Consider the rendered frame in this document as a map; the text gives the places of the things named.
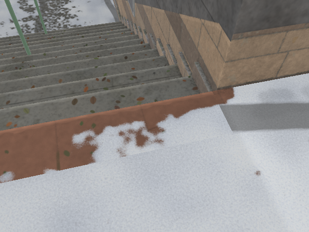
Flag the stairs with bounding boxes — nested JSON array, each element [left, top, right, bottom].
[[0, 21, 200, 131]]

